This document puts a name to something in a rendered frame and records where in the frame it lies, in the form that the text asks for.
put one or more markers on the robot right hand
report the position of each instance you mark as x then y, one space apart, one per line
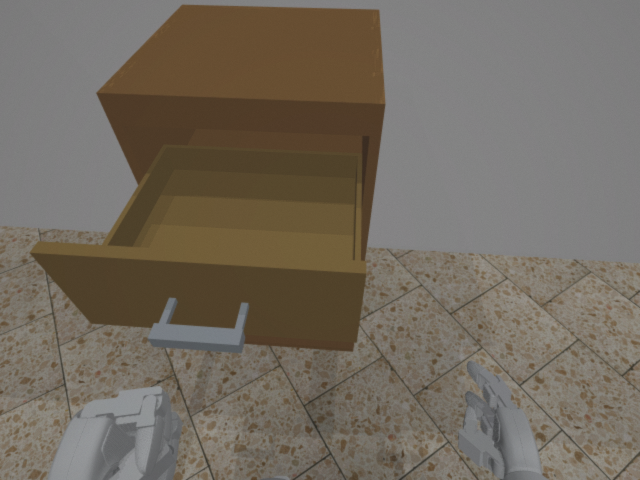
505 427

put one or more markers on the robot left hand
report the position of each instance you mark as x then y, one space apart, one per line
131 431

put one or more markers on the cabinet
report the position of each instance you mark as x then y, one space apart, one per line
285 78

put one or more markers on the handle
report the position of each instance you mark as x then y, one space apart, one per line
166 335

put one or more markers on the drawer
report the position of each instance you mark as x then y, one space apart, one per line
217 226

